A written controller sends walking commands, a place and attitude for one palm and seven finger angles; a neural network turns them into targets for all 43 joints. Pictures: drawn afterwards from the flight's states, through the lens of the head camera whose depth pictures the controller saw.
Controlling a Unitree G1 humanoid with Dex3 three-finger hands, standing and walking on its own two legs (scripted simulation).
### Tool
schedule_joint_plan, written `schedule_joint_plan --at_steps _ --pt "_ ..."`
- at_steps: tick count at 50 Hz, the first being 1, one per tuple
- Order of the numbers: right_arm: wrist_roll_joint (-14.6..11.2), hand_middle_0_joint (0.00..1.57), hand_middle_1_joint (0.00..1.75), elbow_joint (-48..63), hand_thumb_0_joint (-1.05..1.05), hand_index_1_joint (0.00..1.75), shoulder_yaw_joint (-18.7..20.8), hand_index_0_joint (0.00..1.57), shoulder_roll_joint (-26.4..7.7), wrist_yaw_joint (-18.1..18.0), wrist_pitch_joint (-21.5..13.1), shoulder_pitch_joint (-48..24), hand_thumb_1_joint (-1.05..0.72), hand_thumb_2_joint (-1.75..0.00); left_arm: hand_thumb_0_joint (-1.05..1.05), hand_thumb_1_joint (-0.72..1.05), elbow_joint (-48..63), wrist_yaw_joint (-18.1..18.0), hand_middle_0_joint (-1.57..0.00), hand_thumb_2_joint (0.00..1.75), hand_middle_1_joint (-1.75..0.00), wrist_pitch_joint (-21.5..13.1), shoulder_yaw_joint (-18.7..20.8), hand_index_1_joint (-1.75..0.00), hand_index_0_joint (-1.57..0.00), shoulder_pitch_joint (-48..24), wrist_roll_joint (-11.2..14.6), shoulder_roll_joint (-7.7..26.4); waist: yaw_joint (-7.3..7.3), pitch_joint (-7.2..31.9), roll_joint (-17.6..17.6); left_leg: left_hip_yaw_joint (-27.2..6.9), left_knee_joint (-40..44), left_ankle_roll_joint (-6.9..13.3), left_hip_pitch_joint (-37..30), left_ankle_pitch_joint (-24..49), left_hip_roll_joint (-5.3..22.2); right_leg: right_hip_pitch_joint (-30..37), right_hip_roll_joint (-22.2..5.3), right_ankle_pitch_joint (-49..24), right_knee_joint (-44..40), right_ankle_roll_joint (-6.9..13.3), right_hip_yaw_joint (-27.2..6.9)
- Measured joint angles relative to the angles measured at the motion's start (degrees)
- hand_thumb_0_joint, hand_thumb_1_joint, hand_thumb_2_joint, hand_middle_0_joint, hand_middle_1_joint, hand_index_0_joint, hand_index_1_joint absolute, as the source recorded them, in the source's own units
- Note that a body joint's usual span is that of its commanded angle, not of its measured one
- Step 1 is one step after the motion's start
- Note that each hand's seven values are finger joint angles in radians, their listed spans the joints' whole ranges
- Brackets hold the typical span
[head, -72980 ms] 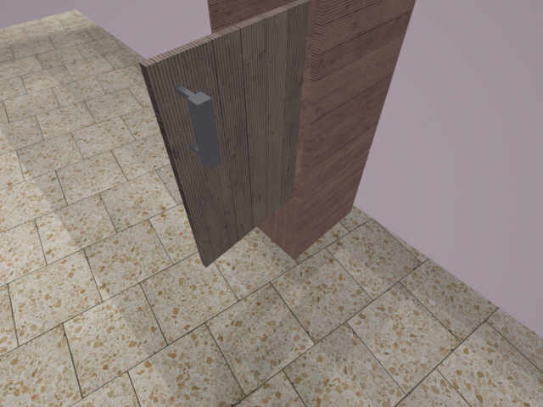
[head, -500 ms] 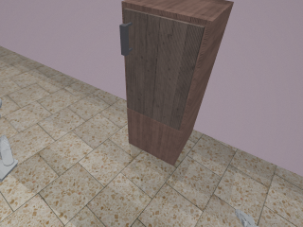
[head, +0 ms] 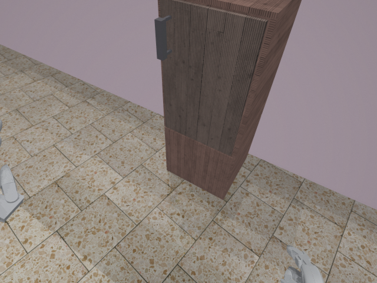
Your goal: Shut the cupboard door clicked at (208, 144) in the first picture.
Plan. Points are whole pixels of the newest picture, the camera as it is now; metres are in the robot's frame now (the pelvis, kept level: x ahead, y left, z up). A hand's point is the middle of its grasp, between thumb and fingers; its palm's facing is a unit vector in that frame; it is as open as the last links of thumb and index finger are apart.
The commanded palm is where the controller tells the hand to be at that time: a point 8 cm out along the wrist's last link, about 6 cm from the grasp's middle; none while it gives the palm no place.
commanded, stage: stop stepping back and stand still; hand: left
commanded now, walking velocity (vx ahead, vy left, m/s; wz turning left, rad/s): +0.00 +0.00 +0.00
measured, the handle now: (165, 37) +0.87 +0.12 +0.14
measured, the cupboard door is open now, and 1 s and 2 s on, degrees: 0 0 0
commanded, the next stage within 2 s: let the arm hang, fingers relaxed in 0.66 s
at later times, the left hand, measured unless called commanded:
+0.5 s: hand out of the picture +0.15 +0.29 +0.17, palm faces +0.47 -0.78 -0.41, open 7.4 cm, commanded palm +0.10 +0.32 +0.18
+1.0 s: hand out of the picture +0.06 +0.23 -0.13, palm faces -0.05 -0.95 -0.30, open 7.4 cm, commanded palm none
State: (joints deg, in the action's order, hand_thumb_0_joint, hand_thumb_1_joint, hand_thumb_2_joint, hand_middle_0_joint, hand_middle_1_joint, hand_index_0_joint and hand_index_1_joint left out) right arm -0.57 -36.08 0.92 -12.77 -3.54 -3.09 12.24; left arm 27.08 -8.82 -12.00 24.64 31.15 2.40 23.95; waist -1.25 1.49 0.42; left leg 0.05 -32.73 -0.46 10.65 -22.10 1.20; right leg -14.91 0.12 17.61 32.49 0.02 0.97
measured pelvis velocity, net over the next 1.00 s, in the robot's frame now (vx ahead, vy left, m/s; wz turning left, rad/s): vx -0.06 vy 0.02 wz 0.00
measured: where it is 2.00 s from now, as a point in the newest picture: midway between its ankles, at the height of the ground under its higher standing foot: outside the picture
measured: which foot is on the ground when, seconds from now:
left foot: down 0.00-1.00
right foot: down 0.00-1.00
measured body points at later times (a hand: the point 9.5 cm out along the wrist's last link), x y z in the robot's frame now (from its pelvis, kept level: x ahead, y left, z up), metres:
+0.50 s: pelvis -0.04 +0.02 +0.01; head -0.05 +0.02 +0.46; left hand +0.12 +0.33 +0.19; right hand +0.11 -0.21 -0.08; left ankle -0.05 +0.12 -0.73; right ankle -0.01 -0.12 -0.73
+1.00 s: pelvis -0.06 +0.02 +0.00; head -0.06 +0.00 +0.45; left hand +0.06 +0.27 -0.10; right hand +0.06 -0.26 -0.12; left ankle -0.05 +0.12 -0.73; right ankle -0.01 -0.12 -0.73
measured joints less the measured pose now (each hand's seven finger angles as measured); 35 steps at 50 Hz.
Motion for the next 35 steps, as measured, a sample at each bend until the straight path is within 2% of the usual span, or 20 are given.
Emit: schedule_joint_plan --at_steps 10,17,25,35 --pt "-0.4 0.2 0.29 2.68 0.01 0.3 -0.31 0.2 0.88 -0.2 0.58 -0.85 -0.9 -0.9 0.01 0.89 0.06 0.62 -0.21 0.89 -0.3 0.43 -1.17 -0.3 -0.21 1.27 0.1 -0.23 -0.11 -0.99 0.31 0.77 1.58 0.65 0.16 1.88 -0.15 0.4 -0.08 -3.05 -3.27 -0.73 -0.77" --pt "-0.21 0.2 0.29 2.02 0.01 0.3 -1.48 0.2 2.14 -0.4 0.38 0.75 -0.9 -0.9 0.01 0.89 -0.49 0.63 -0.21 0.89 -0.3 -0.01 -1.22 -0.3 -0.21 0.97 -0.08 -0.71 1.05 -0.44 0.17 0.66 2.73 1.1 0.24 3.65 -0.61 0.88 -0.52 -5.19 -5.32 -1.13 -0.68" --pt "-0.1 0.2 0.3 0.28 0.01 0.3 -1.9 0.2 2.11 -0.4 -0.33 2.3 -0.9 -0.9 0.01 0.89 -4.19 0.28 -0.21 0.89 -0.3 0.42 -2.25 -0.3 -0.21 -1.95 -0.89 -3.33 2.24 0.23 -0.73 0.44 4.01 1.54 0.74 5.55 -1.16 0.96 -1.06 -7.38 -7.45 -1.51 -0.49" --pt "0.02 0.2 0.3 -0.28 0.01 0.3 -1.18 0.2 1.55 -0.31 -1.25 2.3 -0.9 -0.9 0.01 0.89 -3.62 0.36 -0.21 0.89 -0.3 0.03 -2.66 -0.3 -0.21 -1.59 -1.36 -3.12 1.4 -0.38 -0.65 0.14 4.49 1.48 1.27 6.37 -1.23 0.76 -1.13 -8.31 -8.39 -1.45 -0.2"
